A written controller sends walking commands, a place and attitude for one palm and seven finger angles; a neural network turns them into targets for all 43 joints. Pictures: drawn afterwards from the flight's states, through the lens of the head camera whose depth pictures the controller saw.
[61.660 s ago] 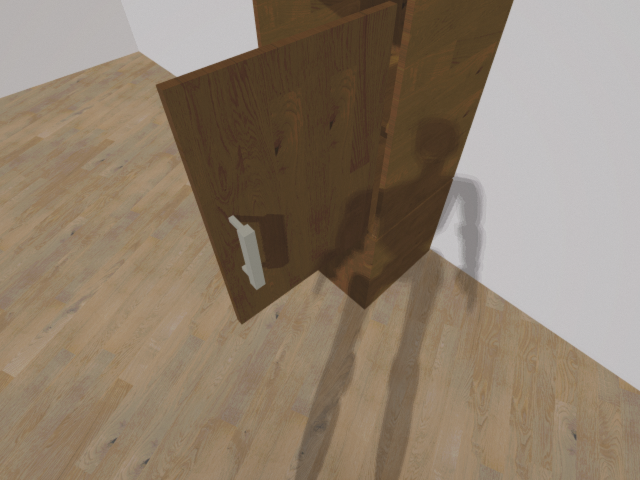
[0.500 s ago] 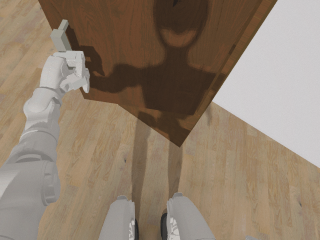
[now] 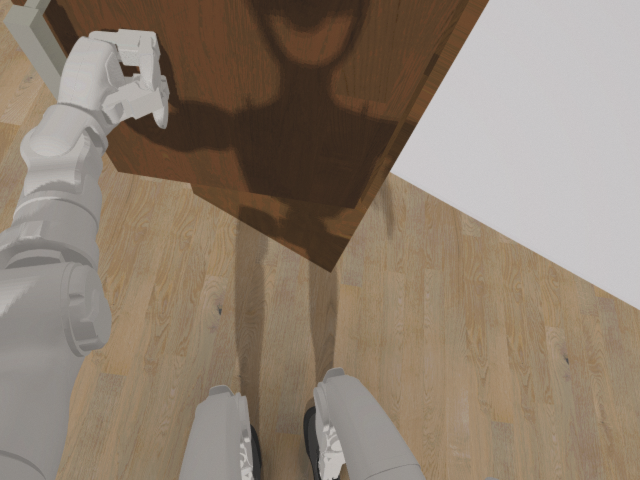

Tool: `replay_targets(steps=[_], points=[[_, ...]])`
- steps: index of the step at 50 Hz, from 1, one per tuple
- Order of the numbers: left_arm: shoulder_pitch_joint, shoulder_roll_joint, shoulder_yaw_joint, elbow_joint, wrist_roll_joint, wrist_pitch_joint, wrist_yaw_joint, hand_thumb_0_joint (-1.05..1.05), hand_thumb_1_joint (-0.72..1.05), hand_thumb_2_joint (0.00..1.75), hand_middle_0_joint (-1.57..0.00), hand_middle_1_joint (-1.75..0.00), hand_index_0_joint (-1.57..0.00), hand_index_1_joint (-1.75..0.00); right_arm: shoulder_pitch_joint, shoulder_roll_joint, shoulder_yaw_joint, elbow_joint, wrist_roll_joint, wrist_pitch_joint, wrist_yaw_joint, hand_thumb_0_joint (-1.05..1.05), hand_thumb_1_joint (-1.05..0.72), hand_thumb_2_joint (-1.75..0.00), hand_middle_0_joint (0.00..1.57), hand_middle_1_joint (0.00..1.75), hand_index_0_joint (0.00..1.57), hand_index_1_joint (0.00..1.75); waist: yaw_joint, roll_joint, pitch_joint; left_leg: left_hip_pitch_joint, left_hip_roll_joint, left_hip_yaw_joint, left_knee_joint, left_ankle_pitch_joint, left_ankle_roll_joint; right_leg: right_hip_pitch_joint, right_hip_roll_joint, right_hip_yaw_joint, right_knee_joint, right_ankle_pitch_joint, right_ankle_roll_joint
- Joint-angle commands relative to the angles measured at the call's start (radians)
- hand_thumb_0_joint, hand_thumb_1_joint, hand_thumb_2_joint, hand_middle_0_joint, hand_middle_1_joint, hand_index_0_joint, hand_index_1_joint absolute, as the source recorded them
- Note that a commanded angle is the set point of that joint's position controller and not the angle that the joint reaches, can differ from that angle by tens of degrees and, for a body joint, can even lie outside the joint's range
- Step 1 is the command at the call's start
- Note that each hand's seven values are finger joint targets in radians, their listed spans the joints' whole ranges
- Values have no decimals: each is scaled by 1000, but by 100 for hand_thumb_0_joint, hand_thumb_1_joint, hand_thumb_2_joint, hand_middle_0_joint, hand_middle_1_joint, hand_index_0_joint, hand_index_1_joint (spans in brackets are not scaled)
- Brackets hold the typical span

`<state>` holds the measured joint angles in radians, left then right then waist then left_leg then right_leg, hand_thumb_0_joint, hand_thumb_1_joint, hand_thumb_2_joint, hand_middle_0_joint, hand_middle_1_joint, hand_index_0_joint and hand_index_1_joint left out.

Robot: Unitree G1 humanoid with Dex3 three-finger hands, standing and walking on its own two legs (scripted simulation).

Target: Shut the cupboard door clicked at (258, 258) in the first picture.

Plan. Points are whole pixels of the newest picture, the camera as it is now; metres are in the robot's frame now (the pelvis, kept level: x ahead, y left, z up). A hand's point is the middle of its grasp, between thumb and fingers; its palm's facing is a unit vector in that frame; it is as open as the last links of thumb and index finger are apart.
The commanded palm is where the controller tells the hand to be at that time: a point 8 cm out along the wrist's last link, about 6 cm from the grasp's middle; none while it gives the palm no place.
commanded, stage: push the door shut along its arc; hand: left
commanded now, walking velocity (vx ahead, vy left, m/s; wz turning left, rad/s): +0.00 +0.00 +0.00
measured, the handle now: (69, 69) +0.59 +0.21 +0.06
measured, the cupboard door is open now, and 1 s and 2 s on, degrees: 23 15 15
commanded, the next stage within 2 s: pull the fist back off the door in 0.38 s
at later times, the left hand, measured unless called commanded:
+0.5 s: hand (170, 72) +0.58 +0.11 +0.07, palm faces -0.39 -0.92 -0.02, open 3.2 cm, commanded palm +0.59 +0.12 +0.07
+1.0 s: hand (182, 80) +0.57 +0.09 +0.07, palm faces +0.08 -1.00 -0.03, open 3.1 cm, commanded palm +0.52 +0.13 +0.07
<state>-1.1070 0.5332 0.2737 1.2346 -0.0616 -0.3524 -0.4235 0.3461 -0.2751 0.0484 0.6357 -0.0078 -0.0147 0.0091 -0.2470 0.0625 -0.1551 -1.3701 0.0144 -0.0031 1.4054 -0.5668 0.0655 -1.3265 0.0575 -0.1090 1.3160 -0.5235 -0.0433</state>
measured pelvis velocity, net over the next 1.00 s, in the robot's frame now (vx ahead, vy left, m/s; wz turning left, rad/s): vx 0.02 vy -0.01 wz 0.00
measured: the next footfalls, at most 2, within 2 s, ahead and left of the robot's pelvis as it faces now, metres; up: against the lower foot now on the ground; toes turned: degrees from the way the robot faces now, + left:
none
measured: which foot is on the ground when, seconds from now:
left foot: down 0.00-1.00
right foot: down 0.00-1.00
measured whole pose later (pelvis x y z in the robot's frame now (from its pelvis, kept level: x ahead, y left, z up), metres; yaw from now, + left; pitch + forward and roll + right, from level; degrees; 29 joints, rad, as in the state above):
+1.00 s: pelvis +0.02 -0.01 +0.02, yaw +0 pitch +30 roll -3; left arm -1.01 0.36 0.34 1.24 0.03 -0.48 0.09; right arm 0.44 -0.23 0.02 0.64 -0.08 0.02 0.12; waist -0.24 0.07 -0.17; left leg -1.27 0.02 0.02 1.30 -0.56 0.05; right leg -1.25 0.07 -0.08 1.24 -0.52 -0.06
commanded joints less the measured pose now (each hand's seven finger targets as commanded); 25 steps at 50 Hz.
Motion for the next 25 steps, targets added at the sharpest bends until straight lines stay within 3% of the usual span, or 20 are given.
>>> replay_targets(steps=[1, 2, 3, 5, 6, 8, 12, 18, 24, 25], points=[[-460, 226, 39, -206, -9, -40, -12, 0, 90, 90, -130, -150, -130, -150, 201, -201, -69, -37, 5, -8, -14, 0, -90, -90, 20, 30, 20, 30, -15, 156, -589, 521, 18, -125, -133, 448, -28, 198, 6, 79, -142, 281, -1], [-486, 199, 19, -206, -14, -35, -19, 0, 90, 90, -130, -150, -130, -150, 203, -198, -69, -37, 5, -12, -13, 0, -90, -90, 20, 30, 20, 30, -28, 153, -570, 517, 18, -129, -132, 438, -25, 176, 8, 77, -141, 271, -1], [-504, 225, 32, -198, -11, -29, -22, 0, 90, 90, -130, -150, -130, -150, 207, -206, -70, -28, 7, -11, -17, 0, -90, -90, 20, 30, 20, 30, -35, 135, -561, 502, 22, -128, -127, 413, -24, 172, 7, 79, -146, 255, 3], [-540, 200, 0, -170, -9, -6, -30, 0, 90, 90, -130, -150, -130, -150, 212, -202, -68, -22, 10, -13, -21, 0, -90, -90, 20, 30, 20, 30, -58, 120, -533, 460, 18, -118, -117, 379, -16, 170, 10, 86, -156, 243, 5], [-571, 217, 4, -176, -7, 0, -32, 0, 90, 90, -130, -150, -130, -150, 219, -205, -67, -16, 8, -15, -26, 0, -90, -90, 20, 30, 20, 30, -66, 108, -536, 446, 19, -118, -111, 368, -12, 177, 10, 87, -157, 239, 5], [-609, 205, -13, -180, -9, 1, -44, 0, 90, 90, -130, -150, -130, -150, 221, -204, -66, -7, 7, -27, -29, 0, -90, -90, 20, 30, 20, 30, -62, 170, -571, 488, 17, -125, -104, 391, -17, 146, 8, 85, -147, 241, -1], [-672, 192, -32, -152, -13, 29, -61, 0, 90, 90, -130, -150, -130, -150, 234, -203, -63, 13, 1, -46, -36, 0, -90, -90, 20, 30, 20, 30, -95, 156, -557, 451, 14, -114, -79, 380, -6, 135, 13, 87, -149, 239, -1], [-731, 231, -30, -164, -4, 50, -83, 0, 90, 90, -130, -150, -130, -150, 232, -207, -58, 23, -4, -69, -42, 0, -90, -90, 20, 30, 20, 30, -94, 228, -616, 451, 12, -107, -49, 402, -9, 136, 14, 95, -131, 253, -6], [-769, 220, -51, -145, 9, 85, -91, 0, 90, 90, -130, -150, -130, -150, 237, -209, -56, 38, -7, -83, -45, 0, -90, -90, 20, 30, 20, 30, -114, 233, -598, 446, 15, -105, -37, 390, -7, 108, 19, 89, -130, 242, -5], [-708, 289, 181, -139, -61, 105, 104, 0, 90, 90, -130, -150, -130, -150, 298, -193, -35, -17, -29, -76, -31, 0, -90, -90, 20, 30, 20, 30, -45, 222, -583, 392, 36, -123, -72, 376, -15, 139, 8, 83, -134, 232, -3]])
